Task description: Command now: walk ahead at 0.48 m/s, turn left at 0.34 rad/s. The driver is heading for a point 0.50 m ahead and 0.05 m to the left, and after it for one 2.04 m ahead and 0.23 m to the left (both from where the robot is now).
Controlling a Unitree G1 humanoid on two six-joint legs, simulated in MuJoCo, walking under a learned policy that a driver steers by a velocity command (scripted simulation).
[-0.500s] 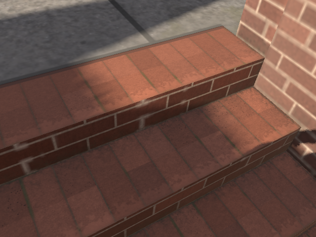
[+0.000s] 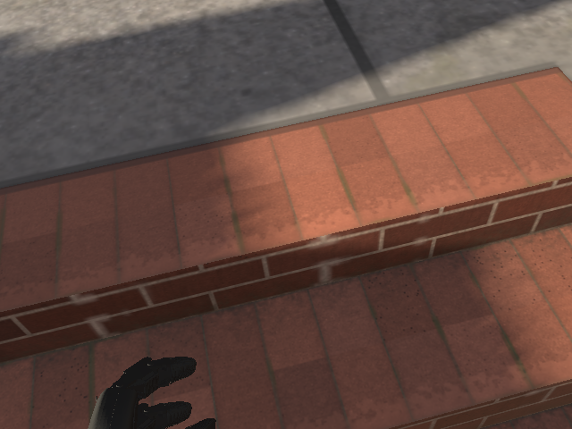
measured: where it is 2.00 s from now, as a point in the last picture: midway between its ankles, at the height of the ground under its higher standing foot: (251, 59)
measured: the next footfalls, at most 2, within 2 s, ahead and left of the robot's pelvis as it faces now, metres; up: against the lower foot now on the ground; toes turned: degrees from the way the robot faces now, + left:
left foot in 0.56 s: +0.46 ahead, +0.07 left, +0.17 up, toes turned +5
right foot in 1.00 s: +0.83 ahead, -0.02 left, +0.34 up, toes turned +16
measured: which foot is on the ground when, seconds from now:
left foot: up 0.00-0.54, down 0.56-1.00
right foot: down 0.00-0.56, up 0.58-0.98, down 1.00-1.00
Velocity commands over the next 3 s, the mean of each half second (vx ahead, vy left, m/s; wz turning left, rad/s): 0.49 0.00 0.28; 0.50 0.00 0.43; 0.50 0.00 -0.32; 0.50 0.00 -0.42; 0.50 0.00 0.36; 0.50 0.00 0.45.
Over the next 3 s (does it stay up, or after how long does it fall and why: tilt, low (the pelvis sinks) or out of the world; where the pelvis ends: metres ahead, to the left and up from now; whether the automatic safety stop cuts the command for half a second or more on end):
stays up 1.81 0.17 0.44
